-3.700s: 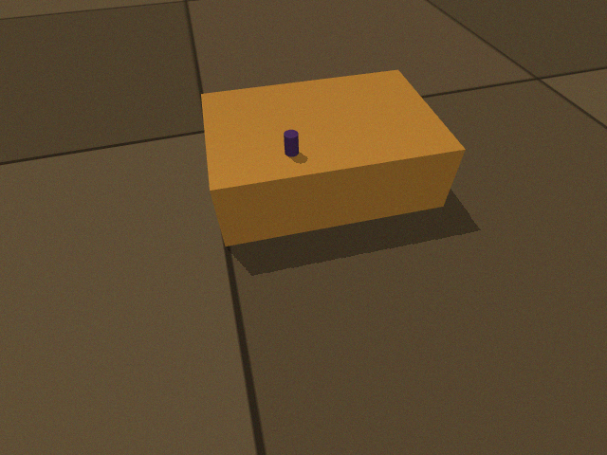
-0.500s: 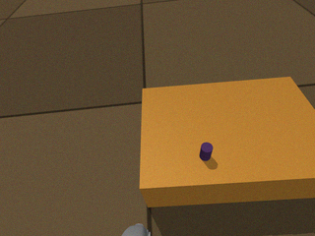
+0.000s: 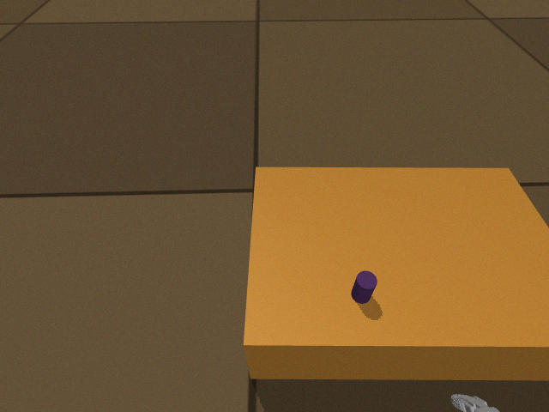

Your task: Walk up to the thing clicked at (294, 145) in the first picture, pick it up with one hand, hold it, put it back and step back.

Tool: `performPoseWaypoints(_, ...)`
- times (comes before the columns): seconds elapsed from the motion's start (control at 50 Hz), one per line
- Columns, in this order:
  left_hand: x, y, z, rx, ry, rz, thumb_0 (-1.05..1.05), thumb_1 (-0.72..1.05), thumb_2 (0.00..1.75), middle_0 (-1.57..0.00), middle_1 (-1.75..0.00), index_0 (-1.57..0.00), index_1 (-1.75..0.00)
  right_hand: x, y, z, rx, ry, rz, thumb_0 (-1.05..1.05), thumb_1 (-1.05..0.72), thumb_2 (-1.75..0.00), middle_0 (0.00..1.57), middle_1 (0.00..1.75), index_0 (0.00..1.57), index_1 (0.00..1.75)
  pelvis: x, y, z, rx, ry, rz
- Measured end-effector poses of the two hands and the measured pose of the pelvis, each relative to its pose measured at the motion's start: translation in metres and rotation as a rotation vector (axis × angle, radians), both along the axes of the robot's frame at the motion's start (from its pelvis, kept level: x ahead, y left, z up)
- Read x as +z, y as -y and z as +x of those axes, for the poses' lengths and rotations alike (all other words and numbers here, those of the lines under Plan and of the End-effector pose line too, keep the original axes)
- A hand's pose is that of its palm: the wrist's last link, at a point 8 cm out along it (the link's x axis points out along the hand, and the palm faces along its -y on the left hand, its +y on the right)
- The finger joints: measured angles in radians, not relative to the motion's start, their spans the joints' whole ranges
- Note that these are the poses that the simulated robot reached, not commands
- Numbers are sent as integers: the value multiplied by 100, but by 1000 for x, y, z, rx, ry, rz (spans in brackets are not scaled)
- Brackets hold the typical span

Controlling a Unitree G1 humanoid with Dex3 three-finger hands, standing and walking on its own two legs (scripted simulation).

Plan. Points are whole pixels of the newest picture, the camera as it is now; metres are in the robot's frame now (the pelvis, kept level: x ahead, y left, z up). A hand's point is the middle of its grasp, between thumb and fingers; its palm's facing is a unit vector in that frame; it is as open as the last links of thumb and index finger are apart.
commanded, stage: walk up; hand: right
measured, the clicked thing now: (363, 287) +0.51 -0.20 -0.40
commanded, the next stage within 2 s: stand in 1.06 s
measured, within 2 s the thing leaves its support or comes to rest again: neither
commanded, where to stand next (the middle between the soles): +0.05 +0.00 m, yaw -1 degrees
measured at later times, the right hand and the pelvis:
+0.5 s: hand out of the picture +0.09 -0.26 -0.14, palm faces +0.00 +0.94 -0.34, open 7.4 cm; pelvis +0.02 +0.00 +0.01, yaw +0 degrees
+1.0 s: hand out of the picture +0.11 -0.25 -0.15, palm faces -0.01 +0.95 -0.32, open 7.4 cm; pelvis +0.02 +0.00 +0.01, yaw +0 degrees
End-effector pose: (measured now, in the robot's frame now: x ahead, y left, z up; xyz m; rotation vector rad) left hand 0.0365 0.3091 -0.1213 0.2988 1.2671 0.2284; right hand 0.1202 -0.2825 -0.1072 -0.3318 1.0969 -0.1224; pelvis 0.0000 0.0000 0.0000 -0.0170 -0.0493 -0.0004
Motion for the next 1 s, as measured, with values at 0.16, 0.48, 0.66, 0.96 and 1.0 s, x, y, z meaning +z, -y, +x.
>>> performPoseWaypoints(0.16,14,2,2,15,-24,28,0,91,89,-20,-30,-21,-30,-4,6,8,-18,-24,22,1,-90,-90,20,30,20,30,6,4,6,3,-3,7)
performPoseWaypoints(0.48,10,19,64,-45,54,-20,0,91,89,-20,-30,-21,-30,-1,22,-33,-112,-138,-20,1,-90,-90,20,30,20,30,11,4,17,-3,-8,11)
performPoseWaypoints(0.66,10,18,77,-58,60,-26,0,91,89,-20,-30,-21,-30,0,18,-41,-131,-153,-23,1,-90,-90,20,30,20,30,11,2,21,-7,-12,11)
performPoseWaypoints(0.96,13,9,63,-24,37,-6,0,91,89,-20,-30,-21,-30,-3,9,-21,-101,-117,-3,1,-90,-90,20,30,20,30,11,-1,23,2,-11,14)
performPoseWaypoints(1.0,13,8,59,-19,31,-5,0,91,89,-20,-30,-21,-30,-2,9,-19,-97,-114,-2,1,-90,-90,20,30,20,30,11,-1,24,3,-10,14)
